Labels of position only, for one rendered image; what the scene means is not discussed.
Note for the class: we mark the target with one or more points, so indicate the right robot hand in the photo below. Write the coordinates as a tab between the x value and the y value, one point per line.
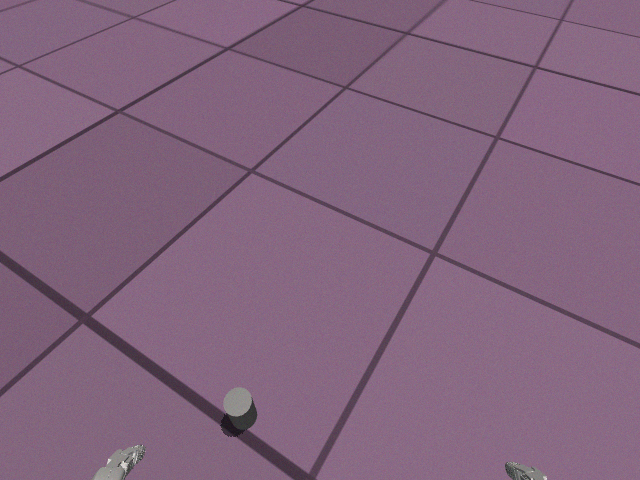
518	471

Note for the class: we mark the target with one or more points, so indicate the left robot hand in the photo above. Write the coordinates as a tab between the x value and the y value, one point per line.
120	463

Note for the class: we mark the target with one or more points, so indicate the can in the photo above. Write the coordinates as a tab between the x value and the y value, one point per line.
240	408

